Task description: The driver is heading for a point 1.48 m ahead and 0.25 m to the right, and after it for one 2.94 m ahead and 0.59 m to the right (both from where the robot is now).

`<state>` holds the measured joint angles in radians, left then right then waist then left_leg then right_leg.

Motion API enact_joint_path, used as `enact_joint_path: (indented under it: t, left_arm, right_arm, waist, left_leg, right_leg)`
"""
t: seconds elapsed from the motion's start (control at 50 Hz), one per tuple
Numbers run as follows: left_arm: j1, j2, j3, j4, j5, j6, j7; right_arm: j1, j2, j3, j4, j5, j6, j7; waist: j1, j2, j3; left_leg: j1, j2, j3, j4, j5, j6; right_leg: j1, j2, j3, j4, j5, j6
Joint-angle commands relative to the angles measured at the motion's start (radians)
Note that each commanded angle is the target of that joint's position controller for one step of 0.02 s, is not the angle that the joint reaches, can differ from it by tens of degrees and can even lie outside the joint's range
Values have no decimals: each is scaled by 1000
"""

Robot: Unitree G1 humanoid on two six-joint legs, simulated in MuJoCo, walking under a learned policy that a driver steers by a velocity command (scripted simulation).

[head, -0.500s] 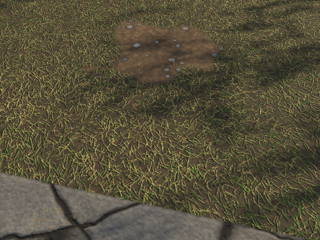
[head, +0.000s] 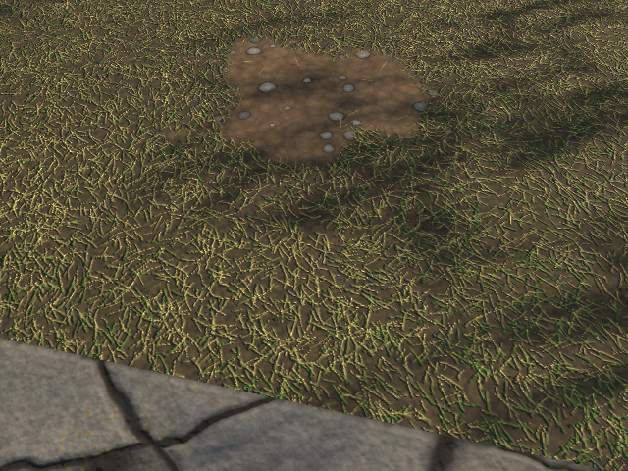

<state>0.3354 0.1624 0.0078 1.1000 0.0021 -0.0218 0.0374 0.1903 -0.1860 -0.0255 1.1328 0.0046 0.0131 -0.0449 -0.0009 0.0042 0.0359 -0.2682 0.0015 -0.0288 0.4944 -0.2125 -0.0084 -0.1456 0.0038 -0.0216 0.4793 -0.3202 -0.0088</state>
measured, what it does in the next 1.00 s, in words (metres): walks ahead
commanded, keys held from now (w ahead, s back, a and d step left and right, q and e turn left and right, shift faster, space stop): no key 0.48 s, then w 0.52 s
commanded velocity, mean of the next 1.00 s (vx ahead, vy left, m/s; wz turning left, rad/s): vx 0.15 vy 0.00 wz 0.00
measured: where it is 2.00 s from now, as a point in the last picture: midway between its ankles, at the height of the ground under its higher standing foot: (325, 372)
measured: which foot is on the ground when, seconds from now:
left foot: down 0.00-1.00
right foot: down 0.00-0.76, up 0.78-1.00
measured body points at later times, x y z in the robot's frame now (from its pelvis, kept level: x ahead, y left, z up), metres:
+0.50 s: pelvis +0.00 +0.00 +0.00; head +0.02 +0.00 +0.45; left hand -0.03 +0.22 -0.16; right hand +0.02 -0.24 -0.16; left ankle +0.03 +0.13 -0.74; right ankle -0.04 -0.11 -0.74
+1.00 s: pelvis +0.15 +0.04 +0.01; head +0.16 +0.06 +0.46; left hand +0.28 +0.30 -0.12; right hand +0.07 -0.18 -0.14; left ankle +0.06 +0.13 -0.74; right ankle +0.22 -0.12 -0.66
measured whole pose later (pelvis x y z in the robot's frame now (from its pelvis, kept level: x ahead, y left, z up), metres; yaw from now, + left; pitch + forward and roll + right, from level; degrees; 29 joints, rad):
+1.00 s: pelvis +0.15 +0.04 +0.01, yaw +0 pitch +1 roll +0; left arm 0.18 0.25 0.07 0.93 -0.03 -0.09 -0.01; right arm 0.47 -0.16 -0.02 1.11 0.00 -0.10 0.00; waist -0.05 -0.04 -0.02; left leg 0.00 -0.04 0.06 0.24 -0.26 0.06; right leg -0.65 -0.11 0.00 1.03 -0.13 -0.05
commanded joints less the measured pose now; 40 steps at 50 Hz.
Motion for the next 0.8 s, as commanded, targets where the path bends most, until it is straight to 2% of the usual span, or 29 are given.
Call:
enact_joint_path:
  t: [0.02,0.48,0.5,0.52,0.54,0.56,0.58,0.6,0.62,0.64,0.68,0.7,0.72,0.74,0.76,0.78,0.8]
  left_arm:
    - [90,84,13,-8,0,-4,2]
    - [118,73,14,-14,-2,-5,1]
    - [139,66,13,-4,-3,-3,2]
    - [146,83,20,-2,-9,0,5]
    - [137,115,30,-13,-15,2,9]
    - [150,139,38,-21,-22,-1,11]
    - [178,173,50,-23,-28,-9,11]
    - [171,209,65,-29,-31,-19,10]
    - [157,204,67,-39,-26,-31,8]
    - [143,188,65,-48,-21,-41,4]
    - [102,181,66,-67,-33,-49,-5]
    - [72,185,66,-76,-40,-45,-9]
    - [65,186,66,-81,-41,-40,-12]
    - [53,189,64,-91,-37,-41,-14]
    - [5,150,50,-114,-30,-49,-19]
    - [14,60,28,-153,-29,-69,-18]
    - [-8,86,35,-165,-47,-87,-21]
  right_arm:
    - [32,-93,-12,-21,0,-5,-3]
    - [65,-84,-11,-21,2,-6,-6]
    - [83,-72,-8,-12,1,-6,-6]
    - [87,-75,-11,-9,6,-5,-7]
    - [84,-80,-15,-13,10,-8,-7]
    - [56,-81,-16,-30,10,-17,-4]
    - [15,-64,-12,-53,12,-34,3]
    - [-15,-47,-7,-74,15,-54,12]
    - [-34,-52,-9,-88,20,-71,22]
    - [-44,-62,-12,-102,26,-85,29]
    - [-23,-71,-16,-109,37,-107,41]
    - [28,-65,-21,-88,37,-113,45]
    - [121,-68,-32,-42,34,-113,47]
    - [228,-83,-47,-3,28,-108,47]
    - [374,-144,-70,22,24,-107,42]
    - [499,-266,-92,23,25,-114,46]
    - [433,-190,-62,15,4,-131,51]
  waist:
    - [0,-6,19]
    - [0,-7,27]
    - [1,-14,3]
    - [4,-32,19]
    - [8,-67,52]
    - [24,-98,96]
    - [44,-153,130]
    - [50,-191,171]
    - [45,-178,197]
    - [39,-164,205]
    - [10,-131,174]
    - [-22,-115,145]
    - [-54,-98,102]
    - [-95,-79,56]
    - [-159,75,11]
    - [-170,341,-68]
    - [-122,216,-37]
  left_leg:
    - [87,20,-17,-56,142,37]
    - [86,21,-14,-50,151,32]
    - [96,6,4,-45,53,32]
    - [69,-24,35,-11,-106,35]
    - [7,-52,65,38,-267,40]
    - [-81,-57,78,98,-331,46]
    - [-167,-54,98,196,-287,48]
    - [-221,-11,80,294,-220,59]
    - [-289,28,50,355,-227,73]
    - [-344,55,28,375,-271,86]
    - [-281,68,38,222,-273,104]
    - [-124,34,89,96,-190,102]
    - [70,-26,144,29,-72,83]
    - [226,-51,141,20,-29,74]
    - [365,95,-91,-98,-115,122]
    - [507,349,-584,-295,-219,275]
    - [443,409,-728,-340,-325,314]
  right_leg:
    - [-123,-28,27,-111,112,-14]
    - [-121,-28,29,-112,127,-18]
    - [-111,-21,24,-122,25,-24]
    - [-123,-21,37,-135,-138,-43]
    - [-141,-46,83,-158,-317,-76]
    - [-147,-106,169,-207,-461,-117]
    - [-122,-202,298,-278,-548,-169]
    - [-129,-305,426,-330,-555,-224]
    - [-111,-354,481,-348,-497,-252]
    - [-68,-364,478,-340,-410,-251]
    - [-29,-313,366,-296,-264,-200]
    - [-88,-256,273,-256,-210,-168]
    - [-171,-201,203,-194,-159,-148]
    - [-242,-154,151,-94,-34,-129]
    - [-355,-65,36,219,91,-75]
    - [-574,59,-27,571,-142,-25]
    - [-660,17,111,777,-203,-48]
